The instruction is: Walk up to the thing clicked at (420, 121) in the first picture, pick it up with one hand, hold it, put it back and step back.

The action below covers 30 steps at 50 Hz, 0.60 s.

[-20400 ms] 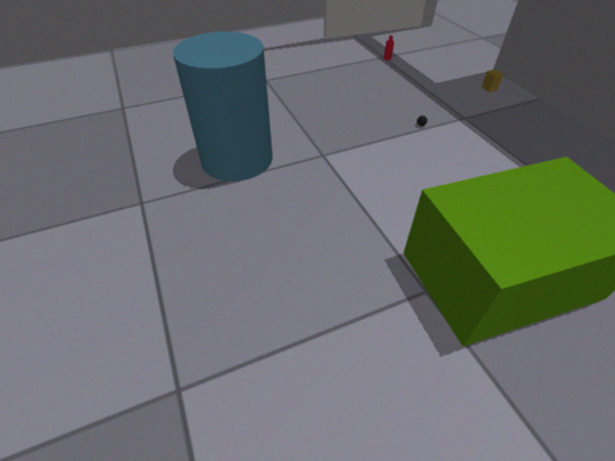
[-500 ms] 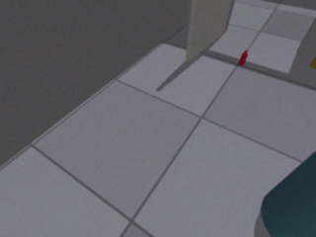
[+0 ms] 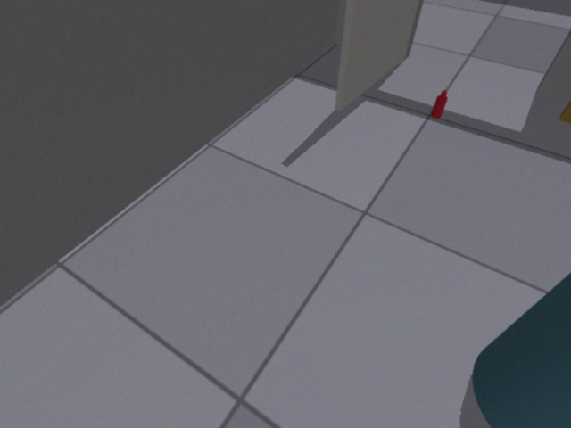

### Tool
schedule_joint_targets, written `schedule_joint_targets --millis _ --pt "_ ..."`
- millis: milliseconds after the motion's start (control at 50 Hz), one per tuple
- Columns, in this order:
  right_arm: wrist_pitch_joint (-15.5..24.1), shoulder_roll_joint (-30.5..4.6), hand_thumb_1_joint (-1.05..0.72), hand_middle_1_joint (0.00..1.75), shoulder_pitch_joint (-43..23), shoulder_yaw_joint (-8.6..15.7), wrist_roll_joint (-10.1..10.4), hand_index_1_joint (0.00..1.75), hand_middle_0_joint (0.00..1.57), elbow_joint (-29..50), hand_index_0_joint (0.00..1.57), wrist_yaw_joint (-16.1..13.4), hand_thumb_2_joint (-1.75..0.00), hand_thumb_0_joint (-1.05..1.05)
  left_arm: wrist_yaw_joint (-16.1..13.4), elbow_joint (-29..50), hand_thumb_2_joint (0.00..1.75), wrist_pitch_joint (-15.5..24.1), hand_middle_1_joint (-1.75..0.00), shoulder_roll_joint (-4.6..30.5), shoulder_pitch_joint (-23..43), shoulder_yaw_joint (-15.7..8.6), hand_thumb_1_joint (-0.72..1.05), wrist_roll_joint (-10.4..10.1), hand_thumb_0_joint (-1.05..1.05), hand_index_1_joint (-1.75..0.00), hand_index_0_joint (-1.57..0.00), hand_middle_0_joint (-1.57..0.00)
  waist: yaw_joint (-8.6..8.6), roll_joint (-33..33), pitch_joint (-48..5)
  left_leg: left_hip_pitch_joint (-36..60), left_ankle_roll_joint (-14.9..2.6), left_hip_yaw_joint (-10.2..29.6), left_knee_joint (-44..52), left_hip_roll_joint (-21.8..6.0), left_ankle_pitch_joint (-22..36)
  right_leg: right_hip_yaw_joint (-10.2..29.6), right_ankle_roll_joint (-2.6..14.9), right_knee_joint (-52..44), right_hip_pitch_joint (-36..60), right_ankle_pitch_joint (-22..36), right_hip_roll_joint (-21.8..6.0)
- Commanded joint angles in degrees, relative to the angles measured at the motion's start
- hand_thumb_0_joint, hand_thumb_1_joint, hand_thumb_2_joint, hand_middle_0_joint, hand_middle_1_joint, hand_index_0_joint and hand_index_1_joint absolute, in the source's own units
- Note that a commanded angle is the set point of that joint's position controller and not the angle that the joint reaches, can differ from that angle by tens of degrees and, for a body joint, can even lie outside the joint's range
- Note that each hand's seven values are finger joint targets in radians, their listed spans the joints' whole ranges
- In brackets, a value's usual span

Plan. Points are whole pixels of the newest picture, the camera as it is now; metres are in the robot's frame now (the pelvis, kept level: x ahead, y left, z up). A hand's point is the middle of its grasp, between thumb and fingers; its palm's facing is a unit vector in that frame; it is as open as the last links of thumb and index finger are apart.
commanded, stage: stand
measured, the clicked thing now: out of the picture +1.23 -1.50 -0.75
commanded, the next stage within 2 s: none
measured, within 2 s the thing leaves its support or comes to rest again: neither
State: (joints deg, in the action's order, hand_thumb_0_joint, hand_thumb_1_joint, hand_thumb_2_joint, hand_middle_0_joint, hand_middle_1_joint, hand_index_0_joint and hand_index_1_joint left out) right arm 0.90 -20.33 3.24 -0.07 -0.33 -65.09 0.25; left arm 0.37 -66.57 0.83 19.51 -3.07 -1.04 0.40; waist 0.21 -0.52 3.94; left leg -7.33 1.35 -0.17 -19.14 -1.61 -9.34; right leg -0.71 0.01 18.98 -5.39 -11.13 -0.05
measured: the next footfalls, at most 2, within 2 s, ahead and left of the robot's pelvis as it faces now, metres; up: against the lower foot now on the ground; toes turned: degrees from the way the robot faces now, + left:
none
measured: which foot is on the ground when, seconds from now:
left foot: down 0.00-1.00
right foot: down 0.00-1.00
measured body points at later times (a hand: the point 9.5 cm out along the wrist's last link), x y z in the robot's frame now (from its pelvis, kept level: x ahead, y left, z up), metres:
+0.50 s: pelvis +0.00 +0.00 +0.00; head +0.00 +0.00 +0.45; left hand +0.08 +0.30 -0.13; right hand +0.08 -0.30 -0.13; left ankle +0.01 +0.13 -0.75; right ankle -0.01 -0.12 -0.75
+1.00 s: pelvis +0.00 +0.00 +0.00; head +0.00 +0.00 +0.45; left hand +0.07 +0.31 -0.13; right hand +0.07 -0.30 -0.13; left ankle +0.01 +0.13 -0.75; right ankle -0.01 -0.12 -0.75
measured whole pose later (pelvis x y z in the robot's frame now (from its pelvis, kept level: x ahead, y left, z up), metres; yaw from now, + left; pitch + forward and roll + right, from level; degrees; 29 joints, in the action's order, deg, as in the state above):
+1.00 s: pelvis +0.00 +0.00 +0.00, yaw +0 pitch -3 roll +0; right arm 0.6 -20.0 5.8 -0.2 -0.5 -66.0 0.7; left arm 0.3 -65.3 0.7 20.1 -6.4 -0.1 0.6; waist 0.3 -0.1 2.9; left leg -7.1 1.0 -0.3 -18.0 -1.1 -8.4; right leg -0.6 -0.3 18.4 -5.5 -10.5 -0.6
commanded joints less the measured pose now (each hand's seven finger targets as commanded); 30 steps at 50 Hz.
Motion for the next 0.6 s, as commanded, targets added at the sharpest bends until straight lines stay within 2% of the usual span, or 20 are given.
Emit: schedule_joint_targets --millis 0,80,180,240,300,380,440,460,580 --pt "1.1 -11.7 -0.90 0.30 -2.9 2.3 -0.1 0.30 0.20 3.1 0.20 -0.5 -0.90 0.00 -0.7 3.1 0.90 1.3 -0.30 12.6 3.1 -1.9 0.90 -0.3 0.00 -0.30 -0.20 -0.20 0.25 0.5 -6.1 2.0 -1.59 5.1 3.7 -6.1 5.8 6.2 0.71 -4.4 -0.5 6.4 -7.1" --pt "1.1 -12.0 -0.90 0.30 -2.8 2.4 -0.1 0.30 0.20 2.8 0.20 -0.6 -0.90 0.00 -0.7 3.2 0.90 1.2 -0.30 12.7 2.6 -1.8 0.90 -0.1 0.00 -0.30 -0.20 -0.20 0.06 0.1 -7.3 3.1 -1.85 5.0 3.5 -6.5 7.8 6.1 0.91 -3.6 -0.3 8.1 -7.3" --pt "1.2 -11.9 -0.90 0.30 -2.4 2.3 -0.2 0.30 0.20 2.5 0.20 -0.5 -0.90 0.00 -0.7 3.3 0.90 1.1 -0.30 12.3 2.1 -1.6 0.90 -0.2 0.00 -0.30 -0.20 -0.20 0.05 -0.1 -6.3 2.5 -1.87 5.2 3.9 -6.4 6.6 6.2 0.88 -4.0 -0.9 6.7 -7.2" --pt "1.2 -11.7 -0.90 0.30 -2.7 2.4 -0.2 0.30 0.20 2.7 0.20 -0.5 -0.90 0.00 -0.8 3.4 0.90 1.1 -0.30 12.3 1.6 -1.5 0.90 -0.1 0.00 -0.30 -0.20 -0.20 -0.17 0.5 -6.3 2.8 -1.70 5.2 3.8 -6.5 9.0 5.5 0.72 -3.5 -1.1 7.7 -7.0" --pt "0.9 -11.8 -0.90 0.30 -2.0 2.4 -0.1 0.30 0.20 2.5 0.20 -0.4 -0.90 0.00 -0.8 3.5 0.90 1.2 -0.30 12.4 1.4 -1.4 0.90 -0.1 0.00 -0.30 -0.20 -0.20 0.18 1.4 -5.7 2.3 -1.85 5.1 3.5 -6.3 6.1 5.9 0.69 -4.3 -1.3 5.5 -7.2" --pt "0.9 -11.9 -0.90 0.30 -1.7 2.4 -0.2 0.30 0.20 2.5 0.20 -0.4 -0.90 0.00 -0.9 3.9 0.90 1.2 -0.30 12.4 1.1 -1.3 0.90 -0.2 0.00 -0.30 -0.20 -0.20 0.06 0.2 -5.9 1.9 -1.92 5.1 3.5 -6.3 7.3 5.9 0.87 -4.2 -0.5 7.2 -7.4" --pt "0.8 -11.6 -0.90 0.30 -1.0 2.3 -0.2 0.30 0.20 2.5 0.20 -0.4 -0.90 0.00 -0.9 3.8 0.90 1.2 -0.30 12.9 0.7 -1.5 0.90 -0.2 0.00 -0.30 -0.20 -0.20 0.22 0.7 -5.1 1.4 -1.99 5.2 3.9 -6.1 5.1 5.9 0.75 -4.5 -1.1 5.2 -7.3" --pt "0.9 -11.6 -0.90 0.30 -1.4 2.3 -0.2 0.30 0.20 2.6 0.20 -0.3 -0.90 0.00 -0.9 4.0 0.90 1.2 -0.30 12.7 0.7 -1.4 0.90 -0.1 0.00 -0.30 -0.20 -0.20 0.07 0.7 -5.4 1.8 -1.98 5.2 3.9 -6.3 6.2 5.8 0.82 -4.2 -1.2 5.9 -7.3" --pt "0.9 -11.7 -0.90 0.30 -1.2 2.2 -0.1 0.30 0.20 2.6 0.20 -0.3 -0.90 0.00 -0.8 4.1 0.90 1.1 -0.30 12.7 0.2 -1.3 0.90 0.0 0.00 -0.30 -0.20 -0.20 -0.07 0.7 -4.2 1.0 -1.87 5.4 4.4 -6.1 4.0 5.8 0.80 -4.8 -1.5 3.3 -7.2"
